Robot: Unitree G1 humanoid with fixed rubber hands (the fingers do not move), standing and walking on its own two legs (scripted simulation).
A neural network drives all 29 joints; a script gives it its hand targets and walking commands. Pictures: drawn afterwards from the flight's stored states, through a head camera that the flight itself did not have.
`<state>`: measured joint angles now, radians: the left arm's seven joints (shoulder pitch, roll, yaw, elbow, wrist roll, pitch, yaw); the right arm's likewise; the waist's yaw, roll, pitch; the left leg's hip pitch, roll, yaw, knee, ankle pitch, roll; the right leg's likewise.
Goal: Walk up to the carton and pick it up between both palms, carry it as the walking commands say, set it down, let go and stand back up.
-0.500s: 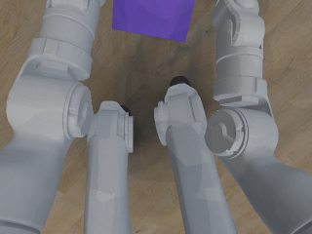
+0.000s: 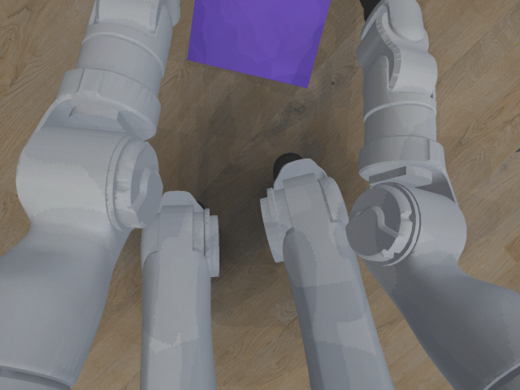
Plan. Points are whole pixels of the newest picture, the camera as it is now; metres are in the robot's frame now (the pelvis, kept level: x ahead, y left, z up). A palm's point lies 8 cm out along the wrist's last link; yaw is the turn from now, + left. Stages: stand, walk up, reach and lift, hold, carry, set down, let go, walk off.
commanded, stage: set down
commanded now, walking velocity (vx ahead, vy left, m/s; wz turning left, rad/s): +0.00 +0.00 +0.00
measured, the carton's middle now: out of the picture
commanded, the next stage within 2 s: none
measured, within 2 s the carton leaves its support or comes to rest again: rests again in 0.08 s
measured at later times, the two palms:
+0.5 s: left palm out of the picture +0.57 -0.01 -0.19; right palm (384, 0) +0.48 -0.24 -0.19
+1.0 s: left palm out of the picture +0.57 +0.00 -0.20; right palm (380, 9) +0.47 -0.24 -0.20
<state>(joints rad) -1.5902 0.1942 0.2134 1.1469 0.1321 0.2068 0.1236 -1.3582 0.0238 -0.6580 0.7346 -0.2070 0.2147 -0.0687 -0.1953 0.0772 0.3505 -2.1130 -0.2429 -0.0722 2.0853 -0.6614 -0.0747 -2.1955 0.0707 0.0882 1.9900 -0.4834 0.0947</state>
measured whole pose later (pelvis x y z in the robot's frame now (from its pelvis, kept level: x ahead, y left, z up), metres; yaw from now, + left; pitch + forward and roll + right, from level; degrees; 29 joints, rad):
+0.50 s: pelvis +0.00 +0.01 -0.01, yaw +0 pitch +42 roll -3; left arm -1.58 0.17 0.22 1.13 0.17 0.19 0.13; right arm -1.36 -0.02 -0.71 0.81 -0.21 0.19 0.03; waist -0.21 0.09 0.33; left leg -2.19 -0.25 -0.08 2.10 -0.65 -0.05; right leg -2.23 0.03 0.06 2.00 -0.50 0.10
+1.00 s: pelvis +0.01 +0.01 -0.01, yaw -1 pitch +44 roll -4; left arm -1.58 0.15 0.27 1.16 0.23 0.16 0.07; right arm -1.35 -0.05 -0.75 0.89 -0.24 0.16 0.07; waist -0.20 0.08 0.29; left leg -2.23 -0.21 -0.06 2.11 -0.64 -0.03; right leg -2.26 0.02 0.05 2.00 -0.51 0.10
